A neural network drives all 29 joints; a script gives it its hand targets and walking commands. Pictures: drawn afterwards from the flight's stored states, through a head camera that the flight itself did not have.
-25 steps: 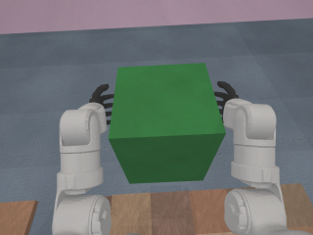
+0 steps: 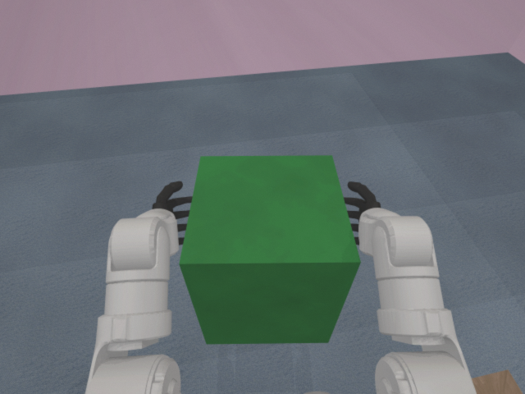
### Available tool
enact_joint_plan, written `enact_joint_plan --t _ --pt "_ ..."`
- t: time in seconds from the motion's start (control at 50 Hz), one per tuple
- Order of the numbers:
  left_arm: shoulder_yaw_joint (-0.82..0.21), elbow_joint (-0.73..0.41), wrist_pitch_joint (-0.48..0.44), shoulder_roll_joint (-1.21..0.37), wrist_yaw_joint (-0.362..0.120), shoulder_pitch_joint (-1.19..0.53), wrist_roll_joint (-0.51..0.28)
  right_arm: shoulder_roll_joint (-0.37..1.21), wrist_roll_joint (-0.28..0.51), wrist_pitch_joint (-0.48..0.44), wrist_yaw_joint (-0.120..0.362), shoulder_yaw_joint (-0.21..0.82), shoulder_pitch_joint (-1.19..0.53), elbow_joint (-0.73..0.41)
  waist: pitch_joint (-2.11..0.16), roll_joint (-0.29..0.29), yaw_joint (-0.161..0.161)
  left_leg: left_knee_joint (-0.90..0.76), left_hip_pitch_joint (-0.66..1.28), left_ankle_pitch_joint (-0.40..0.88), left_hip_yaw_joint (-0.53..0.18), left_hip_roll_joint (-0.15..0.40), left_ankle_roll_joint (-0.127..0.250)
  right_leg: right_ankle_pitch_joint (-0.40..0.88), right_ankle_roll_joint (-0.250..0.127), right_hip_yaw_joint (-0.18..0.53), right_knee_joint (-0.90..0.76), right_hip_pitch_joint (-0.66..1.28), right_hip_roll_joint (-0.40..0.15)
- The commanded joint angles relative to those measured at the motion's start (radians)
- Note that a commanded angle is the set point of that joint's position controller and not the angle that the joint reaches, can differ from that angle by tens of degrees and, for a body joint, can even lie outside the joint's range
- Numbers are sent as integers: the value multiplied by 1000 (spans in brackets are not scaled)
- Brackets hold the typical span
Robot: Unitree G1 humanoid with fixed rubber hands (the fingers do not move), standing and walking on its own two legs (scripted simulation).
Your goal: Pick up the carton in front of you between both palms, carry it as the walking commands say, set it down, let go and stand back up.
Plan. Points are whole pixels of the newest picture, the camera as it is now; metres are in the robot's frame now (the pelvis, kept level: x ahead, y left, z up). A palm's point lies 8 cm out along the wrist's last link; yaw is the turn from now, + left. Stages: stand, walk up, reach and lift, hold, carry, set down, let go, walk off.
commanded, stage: carry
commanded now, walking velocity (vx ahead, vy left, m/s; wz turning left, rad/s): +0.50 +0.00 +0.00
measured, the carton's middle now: (267, 253) +0.35 -0.02 +0.01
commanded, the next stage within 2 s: none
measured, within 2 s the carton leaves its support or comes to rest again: neither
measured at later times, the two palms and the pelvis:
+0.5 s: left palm (196, 123) +0.64 +0.11 +0.06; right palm (335, 116) +0.65 -0.19 +0.05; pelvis +0.30 -0.05 -0.04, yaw +0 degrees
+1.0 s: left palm (192, 45) +0.97 +0.13 +0.07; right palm (302, 45) +0.95 -0.17 +0.07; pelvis +0.60 +0.00 -0.03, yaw -1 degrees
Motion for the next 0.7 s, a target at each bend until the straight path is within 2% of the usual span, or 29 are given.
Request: enact_joint_plan --t 0.0,0.04,0.08,0.14,0.16,0.2,0.22,0.24,0.26,0.28,0.3,0.32,0.34,0.36,0.38,0.4,0.42,0.46,0.5,0.56,0.62,0.66,0.68 --pt "-654 -172 -47 -1103 -185 -722 -408 1167 523 -37 268 673 -851 -249 -500 102 22 -211 439 104 -371 274 128 -2 12 12 -157 -106 -36" --pt "-664 -190 -44 -1083 -175 -700 -397 1138 516 -30 265 674 -809 -255 -499 127 6 -207 452 178 -322 264 135 55 27 -15 -288 -97 -27" --pt "-673 -197 -37 -1059 -173 -685 -391 1104 504 -22 263 673 -776 -255 -500 128 -5 -189 470 260 -273 248 117 208 35 -36 -388 -70 -25" --pt "-671 -159 -18 -1025 -181 -649 -381 1062 473 -7 264 656 -715 -195 -468 121 -33 -127 572 339 -244 221 97 368 42 -39 -518 -137 -21" --pt "-665 -137 -12 -1013 -187 -641 -377 1053 460 -4 266 648 -697 -165 -451 116 -39 -101 588 322 -237 210 83 422 43 -30 -588 -141 -24" --pt "-644 -85 -3 -998 -200 -635 -367 1043 441 -1 270 631 -678 -108 -404 100 -50 -64 546 272 -213 189 61 491 31 -58 -706 -78 -4" --pt "-631 -57 -1 -992 -206 -637 -362 1042 435 -2 272 623 -679 -85 -383 108 -45 -43 512 268 -199 184 52 510 16 -67 -754 -25 -1" --pt "-616 -25 0 -990 -211 -637 -357 1044 433 -3 275 615 -687 -62 -368 110 -26 6 469 270 -174 174 35 545 1 -81 -808 53 -2" --pt "-598 10 0 -990 -216 -623 -350 1052 434 -3 277 607 -695 -41 -375 87 15 106 397 288 -129 147 10 577 -7 -129 -846 199 13" --pt "-580 39 0 -989 -221 -615 -343 1059 435 -3 279 598 -683 -17 -416 53 55 251 276 251 -77 108 -19 542 -16 -144 -792 409 10" --pt "-552 68 -1 -986 -227 -592 -335 1049 437 -4 280 584 -708 -7 -450 -5 99 435 69 -16 -65 74 -44 581 -12 -23 -702 608 -96" --pt "-535 85 -3 -957 -226 -627 -332 1072 440 3 280 578 -730 12 -473 -177 75 612 -171 -375 -92 17 -69 843 -54 267 -587 797 -293" --pt "-522 88 -9 -944 -221 -649 -331 1100 447 10 275 564 -751 25 -535 -275 122 771 -369 -380 -131 -15 -83 499 -221 529 -675 892 -397" --pt "-526 68 -16 -991 -225 -655 -355 1103 444 7 270 562 -784 -4 -500 -220 133 790 -441 -353 -151 32 -75 224 -240 558 -749 825 -378" --pt "-541 27 -23 -1033 -231 -697 -380 1122 445 3 264 563 -825 -25 -464 -138 127 770 -432 -306 -154 46 -75 187 -219 506 -780 740 -336" --pt "-568 -29 -29 -1072 -235 -763 -413 1142 450 -2 258 567 -843 -45 -431 -88 119 730 -424 -222 -167 72 -79 282 -200 430 -781 672 -311" --pt "-595 -67 -35 -1106 -236 -810 -443 1157 452 -6 250 575 -852 -70 -440 -86 111 692 -386 -193 -171 92 -84 331 -192 380 -782 615 -298" --pt "-628 -124 -45 -1139 -232 -835 -481 1174 452 -14 233 588 -837 -104 -454 -88 101 648 -349 -126 -155 99 -98 334 -185 284 -797 560 -250" --pt "-649 -158 -52 -1148 -229 -816 -495 1168 440 -23 218 595 -801 -131 -464 -99 105 568 -371 -107 -132 98 -106 402 -193 238 -792 590 -230" --pt "-681 -188 -58 -1142 -228 -777 -505 1145 412 -35 205 611 -748 -156 -457 -88 125 419 -412 -42 -104 96 -105 602 -185 193 -767 674 -212" --pt "-712 -221 -61 -1123 -229 -757 -509 1109 390 -41 200 625 -710 -187 -441 -94 136 221 -351 85 -64 65 -89 779 -149 125 -741 715 -178" --pt "-727 -239 -58 -1100 -228 -741 -509 1074 380 -37 199 632 -696 -210 -425 -97 147 66 -253 164 -15 26 -74 855 -122 62 -727 719 -146" --pt "-730 -234 -55 -1087 -227 -724 -504 1055 376 -31 200 633 -681 -214 -420 -105 142 -14 -172 197 8 3 -63 902 -103 31 -714 703 -137"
